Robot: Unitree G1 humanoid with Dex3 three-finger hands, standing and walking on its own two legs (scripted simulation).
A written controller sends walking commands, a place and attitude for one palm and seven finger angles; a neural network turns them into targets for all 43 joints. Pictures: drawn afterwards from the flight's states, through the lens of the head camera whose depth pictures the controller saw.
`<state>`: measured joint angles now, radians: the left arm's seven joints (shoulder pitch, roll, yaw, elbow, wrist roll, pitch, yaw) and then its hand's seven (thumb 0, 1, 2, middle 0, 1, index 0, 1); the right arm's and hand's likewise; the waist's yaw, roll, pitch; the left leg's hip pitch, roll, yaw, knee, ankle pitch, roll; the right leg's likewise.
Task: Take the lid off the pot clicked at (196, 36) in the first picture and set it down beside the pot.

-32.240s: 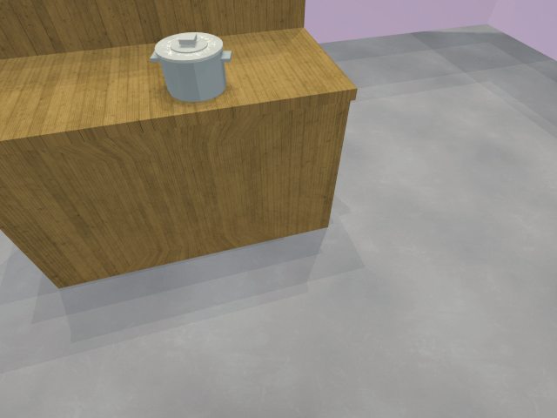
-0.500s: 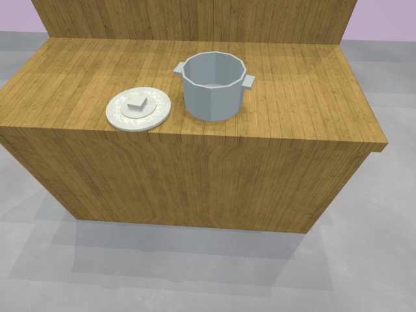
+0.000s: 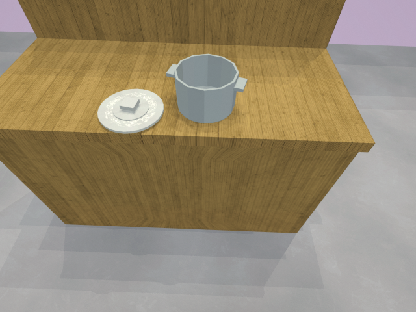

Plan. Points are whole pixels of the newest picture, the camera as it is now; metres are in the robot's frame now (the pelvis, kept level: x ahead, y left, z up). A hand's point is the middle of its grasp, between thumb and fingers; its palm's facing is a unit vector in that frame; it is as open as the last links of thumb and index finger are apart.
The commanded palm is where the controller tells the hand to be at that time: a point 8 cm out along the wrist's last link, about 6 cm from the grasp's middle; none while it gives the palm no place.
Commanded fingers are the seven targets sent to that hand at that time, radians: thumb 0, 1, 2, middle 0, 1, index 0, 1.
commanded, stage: look to check the result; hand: left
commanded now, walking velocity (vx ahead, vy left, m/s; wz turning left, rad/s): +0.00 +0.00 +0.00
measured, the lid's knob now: (129, 103) +0.65 +0.25 -0.01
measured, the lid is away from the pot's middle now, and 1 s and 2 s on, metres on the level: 0.23 0.23 0.23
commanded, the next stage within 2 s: stand and wait in 0.18 s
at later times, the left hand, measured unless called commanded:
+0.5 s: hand out of the picture -0.02 +0.17 -0.18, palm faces +0.04 -0.98 -0.18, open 7.3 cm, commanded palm none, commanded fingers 0.00 0.90 0.90 -0.20 -0.30 -0.20 -0.30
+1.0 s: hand out of the picture -0.03 +0.17 -0.17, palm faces +0.04 -0.98 -0.19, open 7.3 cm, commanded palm none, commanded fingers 0.00 0.90 0.90 -0.20 -0.30 -0.20 -0.30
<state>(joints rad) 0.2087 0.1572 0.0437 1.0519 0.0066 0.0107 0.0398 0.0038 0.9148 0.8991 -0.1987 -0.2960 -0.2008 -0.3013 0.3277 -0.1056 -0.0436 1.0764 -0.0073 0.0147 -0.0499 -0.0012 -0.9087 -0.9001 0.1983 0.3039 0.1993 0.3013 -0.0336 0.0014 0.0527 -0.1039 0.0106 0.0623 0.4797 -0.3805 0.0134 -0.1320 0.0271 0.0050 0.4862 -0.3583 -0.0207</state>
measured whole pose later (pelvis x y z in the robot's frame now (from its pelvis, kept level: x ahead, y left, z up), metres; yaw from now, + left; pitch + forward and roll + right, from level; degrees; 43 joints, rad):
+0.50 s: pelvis -0.02 +0.00 +0.00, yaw +0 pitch +0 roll +0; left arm 0.26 0.14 0.03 1.12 0.01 0.01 0.04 0.01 0.93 0.90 -0.20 -0.30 -0.20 -0.30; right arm 0.30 -0.11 -0.04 1.10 -0.01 0.00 -0.05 0.00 -0.91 -0.90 0.20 0.30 0.20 0.30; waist -0.01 -0.01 0.06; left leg -0.11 0.00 0.06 0.45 -0.33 0.02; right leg -0.14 0.02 0.00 0.45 -0.31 -0.01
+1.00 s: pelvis -0.03 +0.00 +0.01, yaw +0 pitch +0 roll +0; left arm 0.25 0.14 0.03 1.13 0.01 0.00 0.04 0.01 0.93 0.90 -0.20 -0.30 -0.20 -0.30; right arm 0.30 -0.10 -0.03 1.11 -0.01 0.00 -0.05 0.00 -0.92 -0.90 0.20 0.30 0.20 0.30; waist -0.02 0.00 0.06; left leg -0.12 0.00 0.06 0.43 -0.30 0.02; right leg -0.15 0.01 0.00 0.44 -0.29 -0.01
